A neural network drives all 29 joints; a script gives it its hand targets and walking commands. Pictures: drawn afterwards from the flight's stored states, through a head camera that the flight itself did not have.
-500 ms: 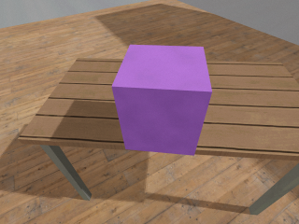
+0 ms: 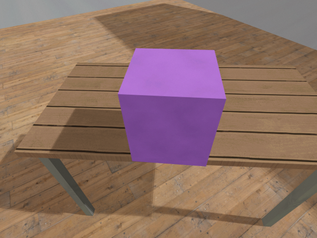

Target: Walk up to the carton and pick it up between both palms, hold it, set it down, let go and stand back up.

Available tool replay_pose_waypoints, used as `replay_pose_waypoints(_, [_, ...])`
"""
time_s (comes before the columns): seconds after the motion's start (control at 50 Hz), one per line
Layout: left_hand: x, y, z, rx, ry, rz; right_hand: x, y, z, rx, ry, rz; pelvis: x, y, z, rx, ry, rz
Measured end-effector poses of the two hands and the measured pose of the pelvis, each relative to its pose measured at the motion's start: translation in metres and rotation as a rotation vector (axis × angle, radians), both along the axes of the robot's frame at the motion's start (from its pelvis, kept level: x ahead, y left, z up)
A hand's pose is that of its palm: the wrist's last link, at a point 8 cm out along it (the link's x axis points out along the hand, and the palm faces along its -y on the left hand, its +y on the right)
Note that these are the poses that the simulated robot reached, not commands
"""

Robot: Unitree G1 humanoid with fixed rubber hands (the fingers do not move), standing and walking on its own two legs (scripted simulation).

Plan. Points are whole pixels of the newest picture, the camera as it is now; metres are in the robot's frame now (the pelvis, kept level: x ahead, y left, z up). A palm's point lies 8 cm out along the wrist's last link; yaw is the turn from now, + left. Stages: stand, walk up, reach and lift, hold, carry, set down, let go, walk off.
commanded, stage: walk up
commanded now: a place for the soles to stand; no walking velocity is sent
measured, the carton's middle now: (171, 108) +0.47 +0.00 +0.08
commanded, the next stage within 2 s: reach and lift in 0.52 s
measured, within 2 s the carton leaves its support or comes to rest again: neither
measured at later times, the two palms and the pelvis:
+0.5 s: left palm out of the picture +0.01 +0.25 -0.13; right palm out of the picture +0.01 -0.26 -0.13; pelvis +0.00 +0.00 +0.00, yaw -4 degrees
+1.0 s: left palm out of the picture +0.13 +0.21 -0.08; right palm out of the picture +0.13 -0.28 -0.08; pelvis -0.03 -0.06 +0.00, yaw -3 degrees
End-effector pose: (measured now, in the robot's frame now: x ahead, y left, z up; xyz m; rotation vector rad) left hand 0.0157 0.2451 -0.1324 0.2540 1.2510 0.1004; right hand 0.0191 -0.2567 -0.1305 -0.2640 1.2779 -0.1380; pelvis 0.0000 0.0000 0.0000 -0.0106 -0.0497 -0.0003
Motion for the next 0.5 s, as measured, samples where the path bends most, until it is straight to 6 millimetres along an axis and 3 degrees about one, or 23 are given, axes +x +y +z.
replay_pose_waypoints(0.38, [-0.019, 0.001, 0.001, 0.01, 0.062, -0.003, -0.012, 0.001, -0.003, 0.009, 0.015, -0.031, 0.0, 0.0, 0.001, 0.008, 0.006, -0.039])
replay_pose_waypoints(0.5, [-0.007, 0.002, 0.001, 0.014, 0.058, -0.029, -0.01, 0.0, -0.001, 0.001, 0.003, -0.058, 0.004, 0.0, 0.0, 0.021, 0.013, -0.062])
